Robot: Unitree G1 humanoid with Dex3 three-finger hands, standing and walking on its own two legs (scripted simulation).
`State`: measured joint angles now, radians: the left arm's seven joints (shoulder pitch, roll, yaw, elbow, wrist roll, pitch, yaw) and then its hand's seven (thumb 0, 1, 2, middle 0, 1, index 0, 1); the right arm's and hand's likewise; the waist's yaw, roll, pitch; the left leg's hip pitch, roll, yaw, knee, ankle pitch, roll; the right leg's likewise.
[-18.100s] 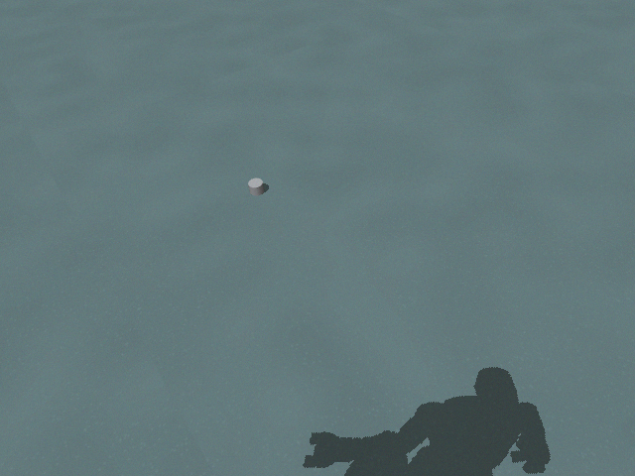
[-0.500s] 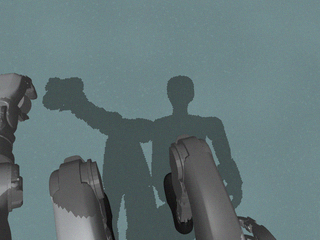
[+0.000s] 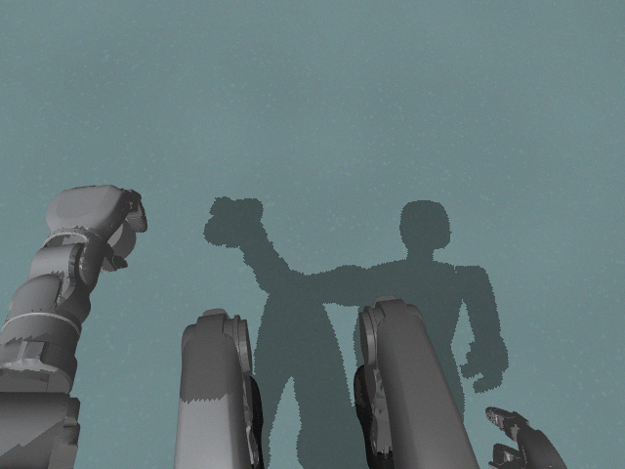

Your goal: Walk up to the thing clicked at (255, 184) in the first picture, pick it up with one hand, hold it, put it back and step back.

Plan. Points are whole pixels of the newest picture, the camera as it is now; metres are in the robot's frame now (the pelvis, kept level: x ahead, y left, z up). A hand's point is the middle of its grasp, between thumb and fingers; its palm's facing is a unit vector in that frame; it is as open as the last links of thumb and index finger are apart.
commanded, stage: lift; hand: left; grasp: from above
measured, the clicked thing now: (103, 235) +0.43 +0.30 -0.12
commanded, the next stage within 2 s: hold in 1.06 s
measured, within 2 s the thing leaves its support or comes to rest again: neither
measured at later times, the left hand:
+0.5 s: hand out of the picture +0.35 +0.26 +0.11, palm faces -0.45 -0.11 -0.89, open 7.8 cm
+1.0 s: hand out of the picture +0.37 +0.24 +0.21, palm faces -0.44 -0.11 -0.89, open 7.6 cm
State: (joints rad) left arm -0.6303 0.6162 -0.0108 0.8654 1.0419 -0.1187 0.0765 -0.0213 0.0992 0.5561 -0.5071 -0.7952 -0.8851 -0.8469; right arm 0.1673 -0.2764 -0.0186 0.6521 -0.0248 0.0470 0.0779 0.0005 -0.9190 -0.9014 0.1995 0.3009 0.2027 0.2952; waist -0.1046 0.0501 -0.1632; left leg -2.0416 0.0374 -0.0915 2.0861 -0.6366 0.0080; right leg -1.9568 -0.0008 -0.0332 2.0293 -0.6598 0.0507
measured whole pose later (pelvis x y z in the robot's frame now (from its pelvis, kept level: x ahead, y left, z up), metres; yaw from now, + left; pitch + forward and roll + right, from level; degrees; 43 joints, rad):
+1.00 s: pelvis +0.06 +0.00 +0.29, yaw +3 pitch +11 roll -1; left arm -0.35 0.38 -0.18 0.85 0.98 0.03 0.15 -0.05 0.12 0.52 -0.51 -0.78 -0.88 -0.83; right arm 0.25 -0.24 -0.04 0.75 0.04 0.00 -0.05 0.00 -0.91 -0.90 0.20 0.30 0.20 0.30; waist -0.06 0.04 -0.08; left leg -0.73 0.05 0.02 0.92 -0.39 0.00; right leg -0.70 -0.01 0.01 0.90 -0.39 0.03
